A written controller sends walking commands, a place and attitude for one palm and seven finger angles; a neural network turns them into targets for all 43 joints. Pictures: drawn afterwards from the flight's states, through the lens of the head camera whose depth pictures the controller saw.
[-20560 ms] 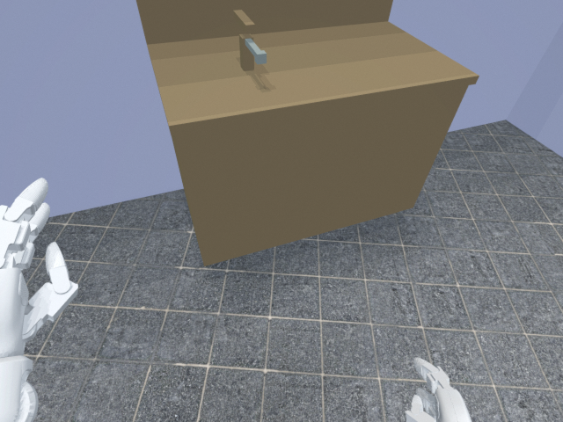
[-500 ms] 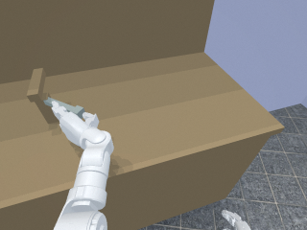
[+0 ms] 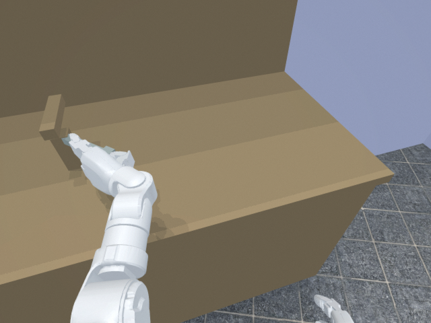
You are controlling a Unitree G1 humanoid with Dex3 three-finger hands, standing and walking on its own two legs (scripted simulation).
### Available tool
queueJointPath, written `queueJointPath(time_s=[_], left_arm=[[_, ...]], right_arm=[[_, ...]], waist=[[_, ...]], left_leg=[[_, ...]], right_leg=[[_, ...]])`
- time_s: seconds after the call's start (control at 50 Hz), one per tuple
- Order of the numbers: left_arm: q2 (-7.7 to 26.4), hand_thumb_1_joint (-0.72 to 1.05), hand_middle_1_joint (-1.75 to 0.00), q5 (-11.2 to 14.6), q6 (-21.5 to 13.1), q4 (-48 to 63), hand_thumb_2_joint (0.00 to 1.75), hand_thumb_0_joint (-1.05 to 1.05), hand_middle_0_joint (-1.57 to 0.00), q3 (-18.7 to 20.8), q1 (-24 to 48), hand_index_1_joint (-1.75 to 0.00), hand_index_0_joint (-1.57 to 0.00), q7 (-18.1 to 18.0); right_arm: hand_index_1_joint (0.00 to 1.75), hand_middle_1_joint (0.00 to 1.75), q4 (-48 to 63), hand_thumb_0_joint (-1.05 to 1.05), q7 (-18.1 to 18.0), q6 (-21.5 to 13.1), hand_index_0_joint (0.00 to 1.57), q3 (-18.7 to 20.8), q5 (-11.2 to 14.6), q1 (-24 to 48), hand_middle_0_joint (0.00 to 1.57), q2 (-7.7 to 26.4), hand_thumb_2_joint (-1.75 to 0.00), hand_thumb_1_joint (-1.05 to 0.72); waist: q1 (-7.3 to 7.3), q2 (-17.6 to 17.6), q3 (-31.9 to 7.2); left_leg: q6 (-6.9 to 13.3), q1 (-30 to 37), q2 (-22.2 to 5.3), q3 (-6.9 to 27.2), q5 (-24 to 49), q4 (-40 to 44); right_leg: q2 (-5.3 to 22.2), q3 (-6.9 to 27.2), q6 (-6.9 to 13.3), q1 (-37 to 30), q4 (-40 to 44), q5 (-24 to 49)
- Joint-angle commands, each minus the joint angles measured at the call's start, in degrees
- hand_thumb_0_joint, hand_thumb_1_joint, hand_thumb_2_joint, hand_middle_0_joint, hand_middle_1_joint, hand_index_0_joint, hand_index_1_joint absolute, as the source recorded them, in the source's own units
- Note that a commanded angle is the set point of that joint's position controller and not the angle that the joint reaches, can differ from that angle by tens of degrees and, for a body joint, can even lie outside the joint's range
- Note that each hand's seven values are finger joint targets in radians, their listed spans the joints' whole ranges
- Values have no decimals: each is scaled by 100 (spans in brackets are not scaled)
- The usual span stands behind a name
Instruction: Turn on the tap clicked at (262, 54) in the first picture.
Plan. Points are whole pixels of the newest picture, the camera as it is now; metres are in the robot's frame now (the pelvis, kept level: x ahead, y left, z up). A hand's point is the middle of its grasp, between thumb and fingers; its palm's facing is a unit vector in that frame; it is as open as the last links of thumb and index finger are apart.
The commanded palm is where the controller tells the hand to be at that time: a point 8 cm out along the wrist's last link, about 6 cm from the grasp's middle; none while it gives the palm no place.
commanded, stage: lift the hand up off the lever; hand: left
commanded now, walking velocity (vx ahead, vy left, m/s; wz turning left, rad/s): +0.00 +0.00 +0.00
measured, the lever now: (107, 156) +0.42 +0.25 +0.10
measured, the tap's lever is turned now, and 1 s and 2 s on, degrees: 45 48 48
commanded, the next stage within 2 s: draw the hand back beside the body in 0.92 s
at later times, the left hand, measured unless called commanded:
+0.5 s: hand (119, 139) +0.41 +0.20 +0.16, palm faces +0.83 -0.56 -0.04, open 8.4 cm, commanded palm +0.36 +0.21 +0.16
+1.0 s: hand (112, 134) +0.40 +0.20 +0.18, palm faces +0.80 -0.60 -0.04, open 7.8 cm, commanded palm +0.35 +0.21 +0.16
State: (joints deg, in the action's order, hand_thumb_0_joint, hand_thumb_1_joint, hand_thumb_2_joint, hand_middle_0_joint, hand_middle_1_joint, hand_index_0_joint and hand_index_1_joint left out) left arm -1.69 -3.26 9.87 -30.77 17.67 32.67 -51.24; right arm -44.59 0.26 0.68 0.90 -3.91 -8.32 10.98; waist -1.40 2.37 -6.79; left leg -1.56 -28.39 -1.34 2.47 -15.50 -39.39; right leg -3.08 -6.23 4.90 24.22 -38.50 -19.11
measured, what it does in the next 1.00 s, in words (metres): stands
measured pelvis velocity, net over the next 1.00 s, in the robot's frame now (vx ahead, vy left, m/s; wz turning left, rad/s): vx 0.02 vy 0.00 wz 0.02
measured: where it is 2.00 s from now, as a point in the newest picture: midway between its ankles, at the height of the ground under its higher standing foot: outside the picture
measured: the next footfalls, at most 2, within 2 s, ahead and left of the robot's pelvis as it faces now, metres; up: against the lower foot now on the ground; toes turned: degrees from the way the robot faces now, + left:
none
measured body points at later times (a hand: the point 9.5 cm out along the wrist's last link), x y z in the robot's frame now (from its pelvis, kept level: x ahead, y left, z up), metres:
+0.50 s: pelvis +0.02 -0.01 +0.01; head +0.00 -0.02 +0.46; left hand +0.36 +0.23 +0.16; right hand +0.18 -0.23 -0.10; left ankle +0.05 +0.14 -0.72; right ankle +0.01 -0.06 -0.72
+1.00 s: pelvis +0.02 +0.00 +0.01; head +0.00 -0.02 +0.46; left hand +0.35 +0.23 +0.18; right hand +0.23 -0.21 -0.08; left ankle +0.05 +0.14 -0.72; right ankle +0.01 -0.06 -0.72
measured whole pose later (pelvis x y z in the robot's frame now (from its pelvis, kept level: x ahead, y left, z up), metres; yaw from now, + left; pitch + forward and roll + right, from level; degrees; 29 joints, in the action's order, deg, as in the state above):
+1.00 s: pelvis +0.02 +0.00 +0.01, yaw +1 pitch +1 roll +0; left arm -1.6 -1.5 18.1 -17.4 10.7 29.2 -48.2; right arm -44.0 -0.2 1.2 0.2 -2.4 -3.5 11.0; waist 2.7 2.3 -5.3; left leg -1.4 -19.0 -0.3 2.8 -14.4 -32.4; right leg -2.3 -6.4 4.5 14.6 -31.6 -18.4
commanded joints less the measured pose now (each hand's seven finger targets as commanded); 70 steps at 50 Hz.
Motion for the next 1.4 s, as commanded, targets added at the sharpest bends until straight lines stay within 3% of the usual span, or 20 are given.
queueJointPath(time_s=[0.0,0.02,0.08,0.16,0.3,0.42,0.54,0.62,0.72,0.8,1.0,1.02,1.06,1.08,1.12,1.2,1.22,1.26,1.32,1.38], left_arm=[[1307,90,-15,-369,-496,1724,90,0,-15,-182,3069,-15,-15,-63],[1558,90,-15,-375,-479,1646,90,0,-15,77,2891,-15,-15,-71],[1318,90,-15,-399,-485,1766,90,0,-15,-236,3240,-15,-15,-55],[1480,90,-15,-389,-452,1723,90,0,-15,-84,3250,-15,-15,-71],[1301,90,-15,-385,-318,2218,90,0,-15,-178,2819,-15,-15,-37],[1357,90,-15,-246,-88,2285,90,0,-15,-126,2571,-15,-15,104],[488,90,-15,20,368,1907,90,0,-15,-863,1930,-15,-15,388],[474,90,-15,301,559,1859,90,0,-15,-835,1724,-15,-15,514],[856,90,-15,123,380,2665,90,0,-15,-610,2303,-15,-15,308],[783,90,-15,-134,315,2845,90,0,-15,-720,2396,-15,-15,179],[209,90,-15,183,711,2257,90,0,-15,-1100,1855,-15,-15,440],[322,90,-15,-106,568,2711,90,0,-15,-1998,1402,-15,-15,1382],[1132,90,-16,67,315,3375,90,0,-15,-1363,1237,-16,-15,2074],[1233,90,-16,104,243,3693,90,0,-15,-1395,1022,-16,-15,2343],[1676,90,-17,386,95,3926,90,0,-16,-1072,199,-17,-16,2977],[1865,90,-18,965,325,4320,90,0,-16,-437,-574,-18,-16,2974],[2972,90,-18,744,-109,3777,90,0,-16,-264,-1501,-18,-16,3551],[2996,90,-19,840,-620,4095,90,0,-16,-336,-1400,-19,-16,3973],[2724,90,-20,789,-1180,5058,90,0,-17,-890,-1036,-20,-17,4281],[2522,90,-21,756,-1491,5190,90,0,-17,-1247,-1099,-21,-17,4358]], right_arm=[[30,30,837,0,-76,-341,20,189,48,835,20,603,-90,-90],[30,30,812,0,-96,-340,20,212,38,828,20,635,-90,-90],[30,30,812,0,-101,-384,20,189,48,875,20,599,-90,-90],[30,30,779,0,-120,-407,20,196,48,875,20,610,-90,-90],[30,30,894,0,-84,-389,20,227,24,805,20,612,-90,-90],[30,30,900,0,-121,-342,20,206,71,937,20,640,-90,-90],[30,30,953,0,-109,-350,20,153,193,1055,20,647,-90,-90],[30,30,918,0,-170,-333,20,129,266,1162,20,675,-90,-90],[30,30,894,0,-163,-352,20,145,206,1303,20,609,-90,-90],[30,30,890,0,-93,-303,20,131,126,1345,20,551,-90,-90],[30,30,906,0,-132,-226,20,80,250,1459,20,599,-90,-90],[30,30,934,0,-253,-46,20,80,274,1084,20,766,-90,-90],[30,30,1269,0,-419,42,20,84,369,1035,20,729,-90,-90],[30,30,1376,0,-475,82,20,62,396,1065,20,696,-90,-90],[30,30,1489,0,-555,166,20,-7,468,1005,20,689,-90,-90],[30,30,1753,0,-660,164,20,-152,560,1451,20,574,-90,-90],[30,30,1554,0,-533,164,20,-118,442,878,20,676,-90,-90],[30,30,1761,0,-492,86,20,-124,515,1020,20,647,-90,-90],[30,30,1852,0,-430,-231,20,-121,534,1080,20,669,-90,-90],[30,30,1833,0,-412,-520,20,-124,518,997,20,708,-90,-90]], waist=[[82,-359,-1539],[157,-325,-1510],[73,-212,-1501],[103,-195,-1520],[213,-305,-2064],[246,-490,-1659],[195,-405,-1147],[246,-690,-832],[381,-449,-1329],[364,-317,-1668],[284,-616,-958],[-7,-866,-768],[234,-684,-1335],[284,-604,-1458],[379,-547,-1274],[610,-555,-715],[373,-701,-61],[451,-472,-63],[329,676,171],[227,563,112]], left_leg=[[270,666,184,-143,490,307],[273,655,190,-124,429,352],[273,703,185,-150,391,351],[277,734,179,-156,357,393],[256,1061,191,-208,1333,343],[257,1094,183,-182,1261,475],[249,1324,201,-198,1162,695],[254,1390,205,-134,1049,869],[226,1676,187,-108,1463,863],[196,1749,172,-178,1855,689],[199,1682,157,-115,1466,922],[293,1867,167,-172,1554,947],[391,2072,208,-237,1868,1006],[394,2171,215,-240,1949,1015],[374,2174,188,-205,1836,1131],[340,2012,175,-266,1293,1296],[352,1957,12,-142,1020,1493],[403,1957,64,-185,968,1611],[364,2544,51,-172,857,1745],[363,2892,36,-85,684,1857]], right_leg=[[427,618,-401,-638,1075,702],[395,604,-385,-659,1117,545],[428,639,-396,-605,1128,479],[433,652,-398,-657,1161,415],[443,512,-399,-1137,816,2025],[468,514,-417,-1197,1029,1974],[451,433,-383,-1051,1284,1670],[458,431,-407,-1121,1528,1494],[443,412,-365,-1313,1387,1784],[474,396,-348,-1401,1168,2281],[440,340,-343,-1205,1434,1731],[382,510,-342,-1223,1248,2168],[410,595,-353,-1720,1199,2821],[413,633,-373,-1866,1169,3018],[361,638,-373,-1968,1245,2922],[363,691,-435,-2042,1671,2212],[460,697,-457,-1841,1804,2068],[441,785,-422,-1938,1930,1881],[397,748,-322,-1529,2221,1378],[301,711,-303,-1455,2383,1063]])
